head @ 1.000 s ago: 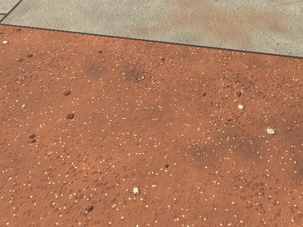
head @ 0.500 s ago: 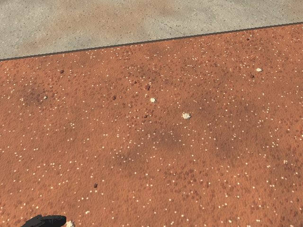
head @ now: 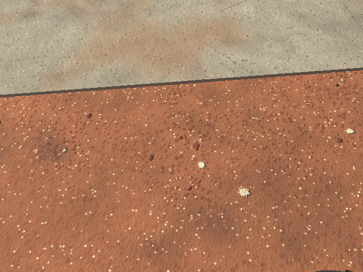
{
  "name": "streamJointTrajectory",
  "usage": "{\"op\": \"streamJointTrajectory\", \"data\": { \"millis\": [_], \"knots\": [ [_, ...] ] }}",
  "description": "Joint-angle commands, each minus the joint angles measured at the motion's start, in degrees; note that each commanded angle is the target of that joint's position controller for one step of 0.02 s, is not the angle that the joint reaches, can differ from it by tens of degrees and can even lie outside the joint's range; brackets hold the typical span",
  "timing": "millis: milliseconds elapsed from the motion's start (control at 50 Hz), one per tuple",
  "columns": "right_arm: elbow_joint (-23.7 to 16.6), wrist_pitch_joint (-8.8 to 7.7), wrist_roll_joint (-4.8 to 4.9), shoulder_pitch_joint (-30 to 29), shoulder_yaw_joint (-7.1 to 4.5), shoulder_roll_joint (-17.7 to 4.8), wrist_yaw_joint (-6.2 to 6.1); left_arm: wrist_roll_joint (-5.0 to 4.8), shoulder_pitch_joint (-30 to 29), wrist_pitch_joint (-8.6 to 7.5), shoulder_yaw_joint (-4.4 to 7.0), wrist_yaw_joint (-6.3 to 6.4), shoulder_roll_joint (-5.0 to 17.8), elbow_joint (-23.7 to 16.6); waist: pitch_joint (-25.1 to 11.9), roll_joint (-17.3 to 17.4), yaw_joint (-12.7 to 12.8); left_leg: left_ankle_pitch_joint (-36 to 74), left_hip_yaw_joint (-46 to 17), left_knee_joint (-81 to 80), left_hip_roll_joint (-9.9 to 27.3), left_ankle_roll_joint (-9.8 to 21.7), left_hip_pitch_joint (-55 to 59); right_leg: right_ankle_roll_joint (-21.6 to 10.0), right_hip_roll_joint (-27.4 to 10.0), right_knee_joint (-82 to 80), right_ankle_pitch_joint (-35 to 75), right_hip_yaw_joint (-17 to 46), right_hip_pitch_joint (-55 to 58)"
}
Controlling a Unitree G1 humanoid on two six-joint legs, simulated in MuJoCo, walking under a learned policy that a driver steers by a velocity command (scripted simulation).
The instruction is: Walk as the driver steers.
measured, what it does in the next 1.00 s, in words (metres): walks ahead, turning left: left foot, then right foot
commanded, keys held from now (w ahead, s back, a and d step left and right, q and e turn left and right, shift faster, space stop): w+q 0.72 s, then w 0.20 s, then w+e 0.08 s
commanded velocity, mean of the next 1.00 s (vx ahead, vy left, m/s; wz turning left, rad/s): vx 0.50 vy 0.00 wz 0.45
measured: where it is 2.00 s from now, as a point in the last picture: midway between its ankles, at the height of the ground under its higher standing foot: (154, 129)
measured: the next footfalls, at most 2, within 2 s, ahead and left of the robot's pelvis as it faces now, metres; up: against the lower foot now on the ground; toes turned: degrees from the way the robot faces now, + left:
left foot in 0.10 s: +0.25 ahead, +0.11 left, +0.00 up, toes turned +4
right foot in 0.54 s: +0.54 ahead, -0.08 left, +0.00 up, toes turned +22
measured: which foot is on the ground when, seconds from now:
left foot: up 0.00-0.08, down 0.10-0.54, up 0.56-1.00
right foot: down 0.00-0.12, up 0.14-0.52, down 0.54-1.00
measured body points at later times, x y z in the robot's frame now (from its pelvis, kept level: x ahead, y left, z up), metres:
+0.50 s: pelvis +0.32 +0.00 +0.00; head +0.35 +0.02 +0.45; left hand +0.47 +0.29 -0.07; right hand +0.45 -0.27 -0.11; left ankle +0.21 +0.11 -0.73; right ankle +0.51 -0.09 -0.72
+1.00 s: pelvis +0.56 +0.08 +0.00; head +0.59 +0.10 +0.45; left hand +0.40 +0.32 -0.12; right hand +0.88 +0.02 -0.07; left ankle +0.63 +0.26 -0.71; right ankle +0.51 -0.09 -0.73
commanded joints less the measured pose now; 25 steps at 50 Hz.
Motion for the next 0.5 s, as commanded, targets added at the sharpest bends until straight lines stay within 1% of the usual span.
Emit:
{"op": "streamJointTrajectory", "data": {
  "millis": [20,40,60,80,100,120,140,160,180,200,220,240,280,300,320,360,380,400,420,440,460,480,500],
  "knots": [
    [-7.10,-1.46,-0.04,-8.91,-0.82,-3.90,1.30,-0.10,2.45,0.55,2.75,0.70,9.64,-0.97,3.18,-5.16,1.13,-5.96,1.73,-2.36,-2.21,2.51,-2.48,-3.87,-18.34,2.80,41.26,2.01,2.51],
    [-7.10,-1.36,-0.26,-7.52,-1.16,-4.60,1.38,-0.02,2.13,0.96,2.87,1.06,10.24,-1.10,0.95,-6.48,0.04,-9.20,3.66,-1.93,-4.06,3.52,0.71,-3.27,-18.19,6.54,53.10,1.18,3.86],
    [-6.67,-1.11,-0.46,-4.48,-1.88,-6.00,1.23,0.14,1.92,1.49,2.99,1.54,10.95,-1.35,-2.20,-8.06,-1.78,-12.64,5.51,-1.14,-6.19,4.69,5.21,-2.63,-17.85,12.09,65.04,0.47,5.11],
    [-5.34,-0.90,-0.41,2.40,-3.18,-8.46,0.83,0.44,1.22,2.15,3.00,1.98,11.46,-1.75,-6.71,-8.59,-5.61,-13.42,6.44,-1.89,-8.17,6.37,14.11,-1.79,-16.86,21.69,71.92,-0.74,3.84],
    [-4.02,-0.66,-0.19,11.43,-4.52,-11.22,0.02,0.52,-0.22,2.13,2.82,2.40,11.55,-2.69,-11.45,-7.37,-10.92,-8.27,1.66,-3.80,-5.55,9.31,30.38,0.03,-15.73,34.69,66.09,-2.10,-6.26],
    [-3.40,-0.22,-1.03,18.84,-6.35,-17.97,-0.67,1.33,4.96,0.68,0.99,1.84,6.12,-5.19,-20.73,5.12,-10.01,-10.33,-25.30,-1.46,10.80,20.33,57.80,5.14,-7.75,60.40,32.20,-2.79,-33.00],
    [-2.86,-0.10,0.01,20.05,-5.51,-14.17,-1.04,1.68,5.40,-1.32,0.01,0.68,5.38,-4.77,-28.17,7.64,-10.12,-14.52,-46.40,-10.26,17.18,24.58,66.34,5.98,-0.07,69.89,-12.35,6.44,-43.95],
    [-3.01,0.31,-0.08,18.46,-4.67,-11.28,-1.65,-1.09,-1.36,-2.70,1.14,-0.41,9.17,-6.94,-20.74,3.88,-11.67,-19.92,-39.06,-12.53,14.69,20.76,62.05,5.14,-4.17,71.29,-9.10,10.42,-50.05],
    [-3.73,0.54,-0.11,14.70,-4.39,-10.33,-1.98,-1.78,-5.46,-3.58,0.71,-0.72,8.90,-8.80,-13.16,-0.42,-10.30,-19.46,-32.20,-14.17,12.76,18.57,52.80,4.45,-6.95,66.86,-5.03,9.41,-51.04],
    [-4.33,0.75,-0.21,11.12,-4.08,-9.51,-2.11,-0.60,-7.20,-3.92,0.67,-0.53,8.16,-9.27,-7.08,-4.62,-7.69,-14.68,-27.85,-16.05,10.38,17.22,43.04,4.51,-8.51,60.85,-2.97,8.03,-49.36],
    [-5.10,0.69,-0.76,8.74,-3.63,-8.46,-2.27,0.45,-6.59,-3.53,1.10,-0.28,8.30,-9.21,-4.00,-4.29,-5.26,-9.53,-24.36,-17.87,8.40,16.66,35.93,5.04,-9.99,57.03,-1.37,7.60,-45.83],
    [-5.66,0.78,-1.14,7.09,-3.56,-8.35,-2.43,0.80,-5.22,-2.91,1.08,-0.25,7.95,-9.10,-2.69,-2.29,-3.50,-6.95,-23.17,-19.45,7.17,16.99,30.80,5.95,-10.35,55.31,-0.85,7.21,-42.93],
    [-5.18,0.63,-0.86,5.93,-3.72,-8.68,-2.87,1.18,-3.09,-1.80,0.60,0.05,6.40,-8.48,-1.82,-0.56,-1.85,-1.85,-19.09,-20.67,5.70,17.33,23.78,8.14,-10.78,50.03,-0.03,5.44,-39.91],
    [-4.88,0.55,-0.75,5.86,-3.94,-9.46,-3.13,1.35,-4.17,-1.52,0.23,0.26,5.59,-8.90,-1.05,-0.34,-1.88,-0.60,-16.73,-21.02,4.52,16.89,20.56,9.09,-10.48,45.94,2.10,4.46,-38.68],
    [-4.54,0.57,-0.60,6.02,-4.23,-10.28,-3.41,1.52,-6.31,-1.46,-0.21,0.36,4.61,-9.53,-0.50,0.07,-2.47,-0.92,-14.65,-21.03,3.07,15.98,18.07,9.70,-9.96,41.39,6.13,3.71,-37.12],
    [-3.59,0.95,-0.09,7.55,-4.56,-10.97,-3.86,1.42,-11.55,-1.68,-0.81,0.19,3.13,-10.49,-0.51,0.75,-4.82,-5.62,-12.03,-19.73,0.21,13.20,15.52,9.98,-8.08,30.92,16.60,3.10,-32.78],
    [-3.00,1.20,0.06,9.33,-4.67,-11.19,-4.00,1.01,-13.95,-1.87,-0.78,0.02,3.18,-10.89,-1.07,1.08,-6.22,-8.21,-12.64,-19.13,0.07,12.29,15.95,10.12,-6.82,26.93,20.90,3.09,-31.05],
    [-2.41,1.44,0.20,10.91,-4.77,-11.45,-4.07,0.46,-15.48,-2.05,-0.56,-0.14,3.66,-11.23,-1.60,1.46,-7.05,-10.54,-13.98,-18.41,0.55,11.61,17.10,10.14,-5.95,24.26,23.11,3.63,-29.78],
    [-1.98,1.67,0.45,11.89,-4.85,-11.58,-4.14,-0.02,-16.28,-2.20,-0.24,-0.27,4.39,-11.52,-1.88,2.06,-7.26,-12.95,-15.70,-17.27,1.28,10.97,18.74,9.91,-5.66,22.12,23.41,4.60,-29.12],
    [-1.76,1.84,0.65,12.31,-4.86,-11.38,-4.23,-0.32,-16.25,-2.34,0.22,-0.32,5.36,-11.63,-2.17,2.69,-6.95,-15.41,-17.87,-15.60,2.14,10.17,20.79,9.45,-5.92,20.26,22.78,5.96,-28.58],
    [-1.67,1.96,0.65,12.43,-4.82,-11.10,-4.28,-0.50,-15.83,-2.47,0.76,-0.37,6.33,-11.59,-2.40,3.26,-6.42,-17.05,-19.90,-13.73,3.11,9.40,22.81,8.76,-6.17,19.15,21.15,6.82,-28.05],
    [-1.68,2.11,0.48,12.32,-4.82,-10.86,-4.27,-0.59,-14.89,-2.63,1.33,-0.39,7.13,-11.43,-2.54,3.87,-5.61,-17.78,-21.64,-11.61,3.94,8.67,24.24,7.80,-6.25,18.65,18.62,6.95,-26.87],
    [-1.83,2.30,0.30,11.86,-4.75,-10.33,-4.21,-0.62,-12.66,-2.80,1.91,-0.36,7.58,-10.89,-2.84,4.32,-4.12,-18.04,-22.57,-9.00,3.79,7.73,24.52,6.56,-6.17,17.62,16.23,6.42,-23.87]
  ]
}}
Keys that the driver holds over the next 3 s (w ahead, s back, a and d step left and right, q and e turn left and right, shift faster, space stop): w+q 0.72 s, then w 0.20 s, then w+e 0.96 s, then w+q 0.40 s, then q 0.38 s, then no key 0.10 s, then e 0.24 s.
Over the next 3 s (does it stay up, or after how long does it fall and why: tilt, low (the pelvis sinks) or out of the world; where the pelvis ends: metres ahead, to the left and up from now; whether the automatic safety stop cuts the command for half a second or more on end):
stays up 1.43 0.29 0.00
